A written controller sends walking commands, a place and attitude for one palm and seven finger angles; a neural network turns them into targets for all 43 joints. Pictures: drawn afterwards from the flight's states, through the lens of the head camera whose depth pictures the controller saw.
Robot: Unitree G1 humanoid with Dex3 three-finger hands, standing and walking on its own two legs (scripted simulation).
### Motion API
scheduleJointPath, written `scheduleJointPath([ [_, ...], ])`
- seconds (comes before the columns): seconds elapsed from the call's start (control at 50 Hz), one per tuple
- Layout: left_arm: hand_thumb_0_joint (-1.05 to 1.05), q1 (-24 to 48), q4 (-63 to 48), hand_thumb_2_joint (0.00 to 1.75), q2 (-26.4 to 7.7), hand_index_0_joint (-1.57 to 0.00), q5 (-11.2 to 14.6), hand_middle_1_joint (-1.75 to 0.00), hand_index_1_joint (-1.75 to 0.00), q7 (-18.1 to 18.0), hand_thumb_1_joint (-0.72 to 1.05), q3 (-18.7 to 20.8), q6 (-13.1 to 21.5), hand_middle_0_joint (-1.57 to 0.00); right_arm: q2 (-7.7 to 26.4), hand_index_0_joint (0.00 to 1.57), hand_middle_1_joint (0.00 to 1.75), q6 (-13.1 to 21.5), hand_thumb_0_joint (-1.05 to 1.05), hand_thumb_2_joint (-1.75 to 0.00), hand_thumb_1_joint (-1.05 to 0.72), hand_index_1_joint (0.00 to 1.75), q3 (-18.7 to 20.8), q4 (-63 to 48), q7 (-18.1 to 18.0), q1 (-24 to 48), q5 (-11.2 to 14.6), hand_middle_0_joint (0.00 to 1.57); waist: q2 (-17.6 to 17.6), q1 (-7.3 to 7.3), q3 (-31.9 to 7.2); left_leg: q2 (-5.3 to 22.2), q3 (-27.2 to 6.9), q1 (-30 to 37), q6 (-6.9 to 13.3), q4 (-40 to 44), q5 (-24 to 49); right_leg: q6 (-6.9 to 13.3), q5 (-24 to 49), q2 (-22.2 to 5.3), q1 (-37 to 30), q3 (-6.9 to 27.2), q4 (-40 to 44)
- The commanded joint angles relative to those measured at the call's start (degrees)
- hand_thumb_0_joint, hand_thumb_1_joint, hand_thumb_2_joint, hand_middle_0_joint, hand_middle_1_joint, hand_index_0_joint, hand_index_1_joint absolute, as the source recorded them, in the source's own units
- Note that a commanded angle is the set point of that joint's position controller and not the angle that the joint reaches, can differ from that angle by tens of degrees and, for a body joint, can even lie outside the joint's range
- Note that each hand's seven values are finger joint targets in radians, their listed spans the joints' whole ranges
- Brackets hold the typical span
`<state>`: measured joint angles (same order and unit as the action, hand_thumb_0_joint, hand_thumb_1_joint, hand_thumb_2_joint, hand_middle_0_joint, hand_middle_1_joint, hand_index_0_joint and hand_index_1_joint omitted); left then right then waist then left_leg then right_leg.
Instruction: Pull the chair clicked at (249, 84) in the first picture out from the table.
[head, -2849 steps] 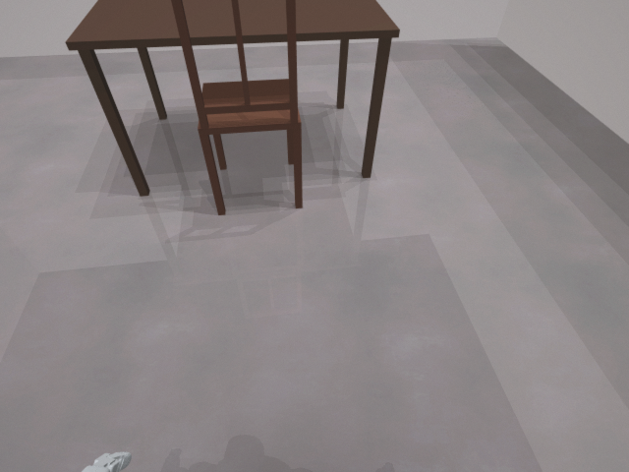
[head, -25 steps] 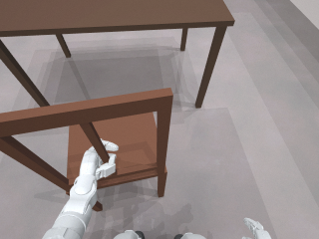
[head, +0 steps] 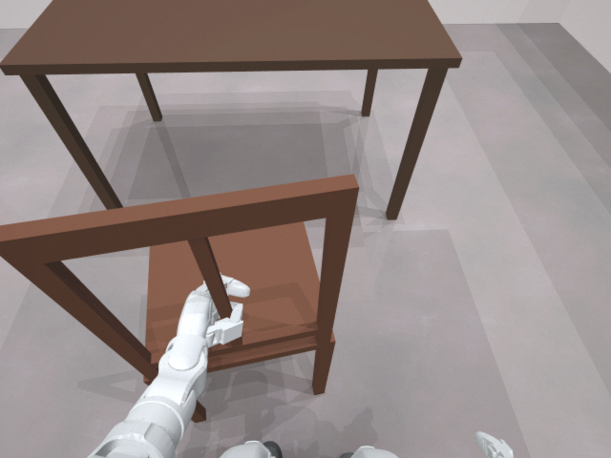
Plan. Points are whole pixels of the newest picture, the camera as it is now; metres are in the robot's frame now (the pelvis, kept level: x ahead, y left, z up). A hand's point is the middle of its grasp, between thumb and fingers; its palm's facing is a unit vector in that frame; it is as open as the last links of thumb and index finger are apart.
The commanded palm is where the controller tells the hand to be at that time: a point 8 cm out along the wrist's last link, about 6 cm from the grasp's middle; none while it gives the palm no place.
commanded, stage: step backward, pulling the chair out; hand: left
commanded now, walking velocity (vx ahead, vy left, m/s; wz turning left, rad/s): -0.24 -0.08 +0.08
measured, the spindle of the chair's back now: (221, 300) +0.34 +0.14 -0.04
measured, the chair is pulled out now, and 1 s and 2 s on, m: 0.52 0.55 0.57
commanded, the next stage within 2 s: stop walking, hand still on the chair in 1.62 s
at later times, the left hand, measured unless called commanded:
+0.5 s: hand (236, 321) +0.31 +0.11 -0.06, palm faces -0.02 -0.99 -0.16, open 5.2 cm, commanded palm +0.30 +0.17 -0.06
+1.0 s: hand (231, 339) +0.29 +0.12 -0.06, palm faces -0.02 -0.99 -0.15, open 5.2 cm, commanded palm +0.27 +0.17 -0.06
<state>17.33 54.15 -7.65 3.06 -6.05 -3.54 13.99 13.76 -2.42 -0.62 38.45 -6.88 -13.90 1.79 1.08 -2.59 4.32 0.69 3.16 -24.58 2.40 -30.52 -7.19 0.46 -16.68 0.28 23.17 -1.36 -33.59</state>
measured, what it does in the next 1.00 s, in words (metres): steps on the spot: left foot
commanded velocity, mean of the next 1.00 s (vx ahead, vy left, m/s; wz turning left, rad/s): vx -0.24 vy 0.01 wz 0.04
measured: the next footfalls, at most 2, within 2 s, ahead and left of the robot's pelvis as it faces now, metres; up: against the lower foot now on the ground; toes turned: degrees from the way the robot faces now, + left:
left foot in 0.36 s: +0.03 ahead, +0.12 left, +0.00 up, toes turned +3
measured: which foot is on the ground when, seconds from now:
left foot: down 0.00-0.22, up 0.24-0.34, down 0.36-1.00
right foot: down 0.00-1.00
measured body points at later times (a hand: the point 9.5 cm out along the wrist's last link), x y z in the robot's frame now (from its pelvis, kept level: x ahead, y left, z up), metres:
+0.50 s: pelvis +0.00 -0.01 +0.00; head +0.07 -0.01 +0.45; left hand +0.31 +0.17 -0.05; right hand +0.14 -0.27 -0.12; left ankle +0.02 +0.12 -0.73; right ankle +0.07 -0.12 -0.73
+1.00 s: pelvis -0.03 +0.00 +0.00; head +0.03 +0.00 +0.45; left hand +0.28 +0.17 -0.05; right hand +0.08 -0.27 -0.12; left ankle -0.01 +0.12 -0.73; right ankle +0.07 -0.12 -0.72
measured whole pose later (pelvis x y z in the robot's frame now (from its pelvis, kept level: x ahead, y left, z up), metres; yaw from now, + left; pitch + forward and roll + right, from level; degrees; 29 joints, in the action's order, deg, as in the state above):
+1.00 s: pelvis -0.03 +0.00 +0.00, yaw +2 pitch +1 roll +0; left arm 17.8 49.3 -7.9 2.3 -5.1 -3.4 8.8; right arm 14.6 -4.2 -0.4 39.4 -7.0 -13.4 1.7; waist -1.0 -2.6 6.0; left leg 0.2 0.8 -18.2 0.1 -32.3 -15.1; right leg -0.2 -11.7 -2.4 24.1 -2.9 -31.5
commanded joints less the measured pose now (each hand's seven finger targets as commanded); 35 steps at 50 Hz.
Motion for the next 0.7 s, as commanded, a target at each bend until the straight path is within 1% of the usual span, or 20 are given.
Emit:
scheduleJointPath([
  [0.0,0.0,13.6,-10.3,0.9,-8.6,-0.5,-1.5,-1.45,-1.45,-0.6,0.9,2.3,1.4,-0.5,8.0,0.2,0.3,2.3,0.0,-0.9,-0.9,0.3,2.4,-6.7,-0.3,1.9,-0.8,0.2,6.4,1.42,-17.3,12.3,-16.5,8.3,3.2,9.9,-8.9,0.8,-0.8,-2.5,-7.7,4.1,1.6],
  [0.06,0.0,14.2,-10.7,0.9,-7.0,-0.5,-1.4,-1.45,-1.45,-0.2,0.9,1.0,0.6,-0.5,7.5,0.2,0.3,2.5,0.0,-0.9,-0.9,0.3,2.1,-6.9,-0.1,2.9,-0.6,0.2,4.9,1.46,-15.3,11.4,-14.2,3.4,2.2,9.5,-14.8,1.2,-2.8,-3.7,-9.5,5.0,2.9],
  [0.1,0.0,13.0,-10.6,0.9,-8.9,-0.5,-1.5,-1.45,-1.45,-0.4,0.9,2.6,0.1,-0.5,7.9,0.2,0.3,2.7,0.0,-0.9,-0.9,0.3,2.5,-6.7,-0.2,3.1,-0.7,0.2,4.5,1.8,-12.9,10.0,-13.3,0.1,1.5,9.2,-21.3,1.8,-7.7,-4.6,-9.4,6.7,5.4],
  [0.12,0.0,12.5,-10.7,0.9,-8.7,-0.5,-1.4,-1.45,-1.45,-0.4,0.9,2.4,0.1,-0.5,7.5,0.2,0.3,2.8,0.0,-0.9,-0.9,0.3,2.3,-6.8,-0.1,3.2,-0.6,0.2,2.5,1.78,-12.7,8.5,-11.7,0.4,0.8,7.0,-22.7,2.0,-10.9,-5.9,-7.7,8.3,8.0],
  [0.14,0.0,12.7,-10.8,0.9,-8.8,-0.5,-1.4,-1.45,-1.45,-0.5,0.9,2.5,0.2,-0.5,7.3,0.2,0.3,3.0,0.0,-0.9,-0.9,0.3,2.4,-6.8,0.0,3.0,-0.6,0.2,-0.3,1.66,-12.4,6.3,-9.5,2.3,-0.3,2.5,-22.1,2.7,-14.3,-8.0,-4.6,11.1,12.2],
  [0.18,0.0,13.2,-9.6,0.9,-9.4,-0.5,-1.6,-1.45,-1.45,-1.1,0.9,3.0,0.3,-0.5,7.0,0.2,0.3,3.1,0.0,-0.9,-0.9,0.3,2.7,-5.5,0.1,1.6,-0.1,0.2,-8.4,1.03,-14.2,1.5,-4.6,9.2,-3.0,-11.0,-16.2,6.4,-16.6,-16.2,1.1,17.7,19.0],
  [0.2,0.0,13.0,-8.6,0.9,-10.3,-0.5,-1.7,-1.45,-1.45,-1.4,0.9,3.9,-0.2,-0.5,7.4,0.2,0.3,3.0,0.0,-0.9,-0.9,0.3,2.9,-4.7,0.0,1.2,-0.2,0.2,-8.6,1.29,-14.6,0.7,-5.1,10.0,-3.5,-14.5,-15.4,8.0,-14.2,-18.4,1.7,18.1,19.6],
  [0.22,0.0,13.6,-8.9,0.9,-9.8,-0.5,-1.9,-1.45,-1.45,-1.5,0.9,3.6,-0.4,-0.5,6.9,0.2,0.3,3.1,0.0,-0.9,-0.9,0.3,2.4,-4.5,0.1,2.1,-0.4,0.2,-7.3,1.37,-14.9,0.6,-5.6,9.0,-3.4,-15.7,-15.5,8.0,-8.8,-18.9,0.1,16.3,18.3],
  [0.26,0.0,14.4,-9.4,0.9,-10.2,-0.5,-1.9,-1.45,-1.45,-1.3,0.9,4.2,-0.5,-0.5,6.4,0.2,0.3,3.8,0.0,-0.9,-0.9,0.3,1.9,-4.3,0.3,2.9,-0.2,0.2,-7.9,1.24,-16.1,0.9,-7.0,6.6,-3.0,-12.2,-14.6,7.2,4.8,-18.2,-6.3,13.2,14.0],
  [0.3,0.0,15.3,-9.2,0.9,-10.7,-0.5,-1.8,-1.45,-1.45,-1.3,0.9,4.2,-0.7,-0.5,7.2,0.2,0.3,3.9,0.0,-0.9,-0.9,0.3,2.0,-3.4,-0.2,2.6,-0.2,0.2,-6.4,0.66,-15.1,2.4,-7.8,7.1,-2.7,-4.0,-9.5,5.3,12.0,-16.5,-9.0,9.9,10.3],
  [0.34,0.0,15.5,-10.2,0.9,-8.8,-0.5,-2.0,-1.45,-1.45,-0.8,0.9,2.8,-0.4,-0.5,8.3,0.2,0.3,4.1,0.0,-0.9,-0.9,0.3,2.2,-3.2,-0.5,2.3,-0.4,0.2,-1.9,1.36,-15.6,6.1,-10.5,9.2,-1.2,4.1,5.7,1.5,18.3,-10.0,-10.8,5.5,4.5],
  [0.36,0.0,15.3,-10.4,0.9,-7.9,-0.5,-2.1,-1.45,-1.45,-0.5,0.9,2.4,-0.4,-0.5,8.3,0.2,0.3,3.7,0.0,-0.9,-0.9,0.3,2.4,-3.7,-0.4,2.0,-0.5,0.2,-1.5,1.68,-16.9,8.2,-11.9,10.3,-0.3,3.7,12.4,0.1,21.1,-7.5,-11.5,4.2,2.8],
  [0.38,0.0,16.1,-10.2,0.9,-6.4,-0.5,-2.0,-1.45,-1.45,0.0,0.9,1.2,-0.5,-0.5,8.1,0.2,0.3,3.1,0.0,-0.9,-0.9,0.3,2.5,-3.6,-0.2,1.2,-0.3,0.2,-3.5,1.69,-18.3,8.9,-11.0,12.6,-0.2,2.6,15.6,-0.5,23.2,-7.1,-12.0,4.5,3.3],
  [0.4,0.0,18.1,-12.2,0.9,-6.6,-0.5,-1.9,-1.45,-1.45,0.4,0.9,0.7,-0.5,-0.5,7.6,0.2,0.3,2.9,0.0,-0.9,-0.9,0.3,2.0,-3.8,-0.4,2.3,-0.7,0.2,0.6,1.33,-19.6,9.5,-12.3,13.1,0.2,3.9,19.1,-0.6,25.0,-6.6,-13.2,3.2,1.6],
  [0.42,0.0,18.6,-13.0,0.9,-5.0,-0.5,-2.2,-1.45,-1.45,0.8,0.9,-0.5,-0.5,-0.5,7.2,0.2,0.3,2.6,0.0,-0.9,-0.9,0.3,1.7,-4.5,-0.5,2.6,-0.8,0.2,2.4,1.16,-20.4,10.1,-12.8,13.7,0.3,4.1,22.3,-0.7,24.0,-5.9,-13.2,2.2,0.2],
  [0.46,0.0,15.8,-11.9,0.9,-5.8,-0.5,-2.5,-1.45,-1.45,0.7,0.9,0.8,-0.6,-0.5,7.5,0.2,0.3,2.1,0.0,-0.9,-0.9,0.3,2.5,-4.8,-0.2,2.4,-0.8,0.2,3.1,1.43,-21.7,11.0,-12.2,15.3,0.0,2.8,26.2,-0.2,23.7,-5.3,-13.0,2.4,0.5],
  [0.5,0.0,14.3,-12.5,0.9,-6.5,-0.5,-2.4,-1.45,-1.45,1.0,0.9,1.4,-0.7,-0.5,7.7,0.2,0.3,1.8,0.0,-0.9,-0.9,0.3,2.8,-5.3,-0.1,2.0,-0.8,0.2,2.0,1.34,-22.4,10.9,-11.8,14.9,-0.4,2.8,24.6,0.0,24.9,-5.2,-14.6,2.3,1.4],
  [0.6,0.0,11.0,-13.0,0.9,-8.3,-0.5,-2.0,-1.45,-1.45,0.8,0.9,3.1,-1.0,-0.5,7.3,0.2,0.3,1.3,0.0,-0.9,-0.9,0.3,2.9,-6.5,0.1,3.2,-0.7,0.2,4.7,1.63,-19.9,9.0,-9.1,7.8,-1.3,4.0,7.5,0.5,19.2,-6.1,-16.0,3.9,3.3],
  [0.64,0.0,10.8,-13.6,0.9,-8.9,-0.5,-2.0,-1.45,-1.45,0.4,0.9,3.6,-1.0,-0.5,6.7,0.2,0.3,1.4,0.0,-0.9,-0.9,0.3,2.7,-7.1,0.2,3.5,-0.5,0.2,2.1,1.7,-18.9,7.1,-7.4,5.9,-1.8,2.8,-0.1,0.6,14.5,-7.3,-15.1,6.0,6.0],
  [0.68,0.0,11.1,-13.0,0.9,-10.1,-0.5,-1.9,-1.45,-1.45,0.0,0.9,4.2,-1.0,-0.5,6.4,0.2,0.3,1.5,0.0,-0.9,-0.9,0.3,2.7,-7.1,0.2,3.1,-0.3,0.2,-3.1,1.35,-18.4,3.7,-5.0,6.3,-2.8,-1.1,-7.0,2.0,9.7,-11.3,-12.8,10.3,11.3],
])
